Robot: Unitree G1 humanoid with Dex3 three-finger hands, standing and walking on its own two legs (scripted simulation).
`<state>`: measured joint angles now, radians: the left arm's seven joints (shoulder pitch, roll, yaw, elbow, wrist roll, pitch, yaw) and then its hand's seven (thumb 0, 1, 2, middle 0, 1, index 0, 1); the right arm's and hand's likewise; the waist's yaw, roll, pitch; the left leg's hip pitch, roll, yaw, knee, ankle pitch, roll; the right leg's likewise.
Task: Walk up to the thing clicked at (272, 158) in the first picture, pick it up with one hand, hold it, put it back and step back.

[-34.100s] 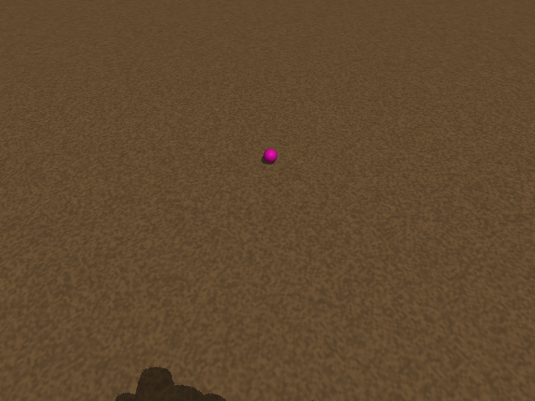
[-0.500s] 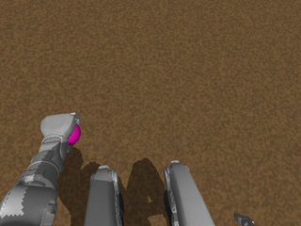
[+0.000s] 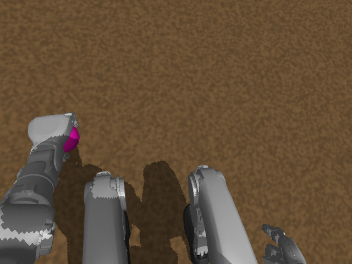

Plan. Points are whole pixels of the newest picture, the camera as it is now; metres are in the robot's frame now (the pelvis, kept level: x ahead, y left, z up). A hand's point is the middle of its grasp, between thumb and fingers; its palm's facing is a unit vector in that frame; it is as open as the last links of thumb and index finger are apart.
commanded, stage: crouch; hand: left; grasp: from above
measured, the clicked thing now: (63, 137) +0.41 +0.26 -0.19
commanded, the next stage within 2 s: lower in 0.58 s
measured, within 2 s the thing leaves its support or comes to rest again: neither
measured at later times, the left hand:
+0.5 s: hand (68, 144) +0.41 +0.26 -0.24, palm faces -0.46 -0.07 -0.89, open 9.7 cm
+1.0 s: hand (74, 147) +0.41 +0.26 -0.29, palm faces -0.48 -0.08 -0.87, open 9.7 cm
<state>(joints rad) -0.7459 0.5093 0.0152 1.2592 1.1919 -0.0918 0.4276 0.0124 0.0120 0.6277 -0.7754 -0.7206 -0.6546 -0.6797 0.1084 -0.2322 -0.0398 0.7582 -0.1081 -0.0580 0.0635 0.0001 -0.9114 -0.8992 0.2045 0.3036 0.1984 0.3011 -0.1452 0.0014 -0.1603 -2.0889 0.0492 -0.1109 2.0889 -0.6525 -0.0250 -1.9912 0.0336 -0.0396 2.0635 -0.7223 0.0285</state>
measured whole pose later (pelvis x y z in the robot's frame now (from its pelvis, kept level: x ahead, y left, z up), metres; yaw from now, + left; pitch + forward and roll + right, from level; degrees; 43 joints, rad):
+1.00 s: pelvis -0.01 +0.00 -0.10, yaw -3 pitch +33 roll -6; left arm -0.86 0.63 0.09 1.47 1.24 -0.18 0.49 0.01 0.01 0.66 -0.75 -0.75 -0.64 -0.69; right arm 0.10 -0.25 0.04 0.80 -0.16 -0.08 0.11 0.00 -0.91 -0.90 0.20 0.30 0.20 0.30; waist -0.19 -0.04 -0.04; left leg -2.32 0.05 -0.17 2.39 -0.65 -0.04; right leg -2.22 0.06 -0.07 2.35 -0.71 0.03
